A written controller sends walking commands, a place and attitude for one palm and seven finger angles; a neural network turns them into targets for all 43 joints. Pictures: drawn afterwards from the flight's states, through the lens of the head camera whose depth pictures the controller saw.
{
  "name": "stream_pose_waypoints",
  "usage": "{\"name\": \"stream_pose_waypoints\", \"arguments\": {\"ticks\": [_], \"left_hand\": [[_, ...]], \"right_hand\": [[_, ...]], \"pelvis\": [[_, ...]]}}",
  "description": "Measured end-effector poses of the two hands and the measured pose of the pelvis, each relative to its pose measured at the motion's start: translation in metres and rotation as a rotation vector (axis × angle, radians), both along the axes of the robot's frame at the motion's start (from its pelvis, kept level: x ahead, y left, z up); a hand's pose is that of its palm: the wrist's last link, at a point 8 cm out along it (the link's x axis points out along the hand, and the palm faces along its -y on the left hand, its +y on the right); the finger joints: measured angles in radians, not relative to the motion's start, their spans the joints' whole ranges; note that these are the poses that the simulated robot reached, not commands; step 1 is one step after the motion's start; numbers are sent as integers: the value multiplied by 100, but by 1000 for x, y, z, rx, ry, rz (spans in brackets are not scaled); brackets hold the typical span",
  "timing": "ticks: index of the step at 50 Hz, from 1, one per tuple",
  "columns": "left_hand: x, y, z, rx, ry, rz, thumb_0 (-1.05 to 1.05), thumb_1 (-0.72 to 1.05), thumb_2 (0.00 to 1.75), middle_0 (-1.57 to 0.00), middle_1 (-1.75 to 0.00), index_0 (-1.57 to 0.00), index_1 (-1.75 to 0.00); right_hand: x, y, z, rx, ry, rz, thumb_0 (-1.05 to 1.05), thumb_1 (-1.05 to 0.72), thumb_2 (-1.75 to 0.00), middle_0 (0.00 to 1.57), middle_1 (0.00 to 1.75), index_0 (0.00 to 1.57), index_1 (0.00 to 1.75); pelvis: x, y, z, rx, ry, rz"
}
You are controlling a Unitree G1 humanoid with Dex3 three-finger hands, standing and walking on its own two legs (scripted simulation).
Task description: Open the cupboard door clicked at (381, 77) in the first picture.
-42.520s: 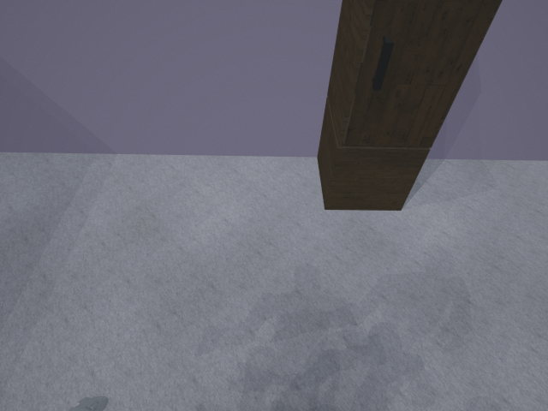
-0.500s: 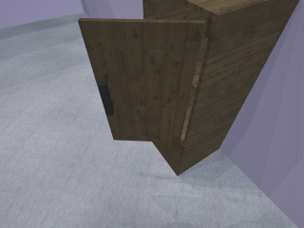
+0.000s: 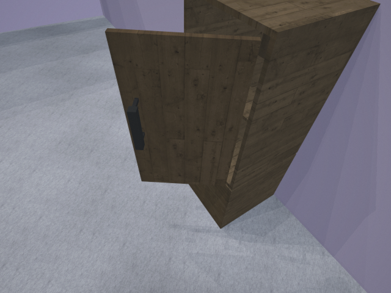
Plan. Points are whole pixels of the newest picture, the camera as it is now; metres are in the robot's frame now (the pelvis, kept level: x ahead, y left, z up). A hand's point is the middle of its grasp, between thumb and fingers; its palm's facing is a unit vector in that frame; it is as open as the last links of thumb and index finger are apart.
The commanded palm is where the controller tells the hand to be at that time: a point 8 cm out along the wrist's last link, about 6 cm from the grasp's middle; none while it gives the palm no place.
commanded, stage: look again from close up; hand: left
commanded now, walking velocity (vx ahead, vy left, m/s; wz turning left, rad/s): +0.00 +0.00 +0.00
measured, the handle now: (138, 124) +0.55 +0.19 +0.00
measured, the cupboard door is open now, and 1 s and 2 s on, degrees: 55 55 55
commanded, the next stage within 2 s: raise the hand with hooked fingers in 0.32 s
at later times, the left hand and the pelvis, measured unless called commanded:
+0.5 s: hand out of the picture +0.10 +0.20 -0.13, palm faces +0.16 -0.96 -0.22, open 7.4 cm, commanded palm +0.13 +0.24 -0.06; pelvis +0.02 +0.00 +0.00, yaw +0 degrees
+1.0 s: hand (101, 269) +0.18 +0.20 -0.04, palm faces +0.04 -1.00 -0.08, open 9.6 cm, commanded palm +0.17 +0.26 -0.03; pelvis -0.02 -0.04 -0.10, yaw +2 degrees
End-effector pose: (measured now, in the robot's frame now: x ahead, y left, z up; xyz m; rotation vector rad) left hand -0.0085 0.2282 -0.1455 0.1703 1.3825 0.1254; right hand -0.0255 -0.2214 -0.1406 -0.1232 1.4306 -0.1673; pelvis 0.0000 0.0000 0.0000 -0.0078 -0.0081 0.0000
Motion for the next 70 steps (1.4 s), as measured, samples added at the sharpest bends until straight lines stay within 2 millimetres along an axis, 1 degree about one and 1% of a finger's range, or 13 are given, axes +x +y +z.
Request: {"name": "stream_pose_waypoints", "arguments": {"ticks": [9,22,24,29,32,34,37,41,46,50,54,62,70], "left_hand": [[5,0,1,-2,19,8,0,90,90,-20,-29,-20,-30],[36,10,4,26,-24,-7,0,90,90,-20,-29,-20,-30],[68,14,24,33,-217,84,1,90,90,-20,-30,-20,-30],[172,14,118,51,-928,109,1,86,88,-20,-32,-20,-32],[204,9,144,-15,-1225,32,0,82,86,-20,-35,-20,-35],[208,3,144,-73,-1350,-65,0,78,85,-20,-37,-20,-38],[197,-2,121,-144,-1376,-192,0,72,82,-21,-41,-21,-42],[165,9,89,-161,-1286,-113,0,63,78,-22,-47,-22,-47],[144,20,97,-59,-1342,-64,1,51,74,-23,-54,-23,-55],[160,20,110,-75,-1400,-150,1,42,70,-23,-60,-23,-60],[186,23,112,-143,-1341,-198,1,32,66,-24,-66,-24,-66],[204,44,129,-123,-1317,-152,0,14,58,-25,-78,-25,-78],[207,59,127,-136,-1336,-166,0,-5,50,-26,-90,-27,-90]], "right_hand": [[38,-5,2,-14,-57,28,1,-91,-90,20,30,20,30],[96,-21,9,-53,-159,68,1,-91,-90,20,30,20,30],[109,-23,16,-78,-257,71,1,-91,-90,20,30,21,30],[155,-28,32,-107,-571,97,1,-91,-90,20,30,21,30],[182,-32,37,-107,-691,121,1,-90,-90,20,30,21,30],[200,-37,36,-107,-759,146,1,-90,-90,20,30,21,30],[222,-44,32,-114,-843,180,1,-90,-90,20,30,21,30],[240,-48,25,-130,-902,209,1,-90,-90,20,30,21,30],[238,-42,6,-129,-876,246,1,-90,-90,20,30,20,30],[219,-34,-15,-103,-809,246,1,-90,-90,20,30,21,30],[191,-31,-25,-80,-740,194,1,-90,-90,21,30,21,30],[144,-41,-17,-118,-649,102,2,-90,-90,21,30,21,30],[141,-48,-2,-189,-646,125,2,-90,-90,20,30,21,30]], "pelvis": [[9,1,2,4,-1,-3],[23,1,3,3,-1,-10],[24,0,1,6,0,1],[20,-2,-9,15,38,41],[13,-8,-23,7,108,31],[7,-13,-38,6,157,21],[-1,-20,-61,2,203,14],[-6,-28,-82,-11,227,22],[-10,-34,-93,-39,233,41],[-15,-36,-97,-54,236,47],[-18,-35,-92,-54,232,39],[-13,-22,-75,-36,233,14],[-12,-6,-71,-45,229,13]]}}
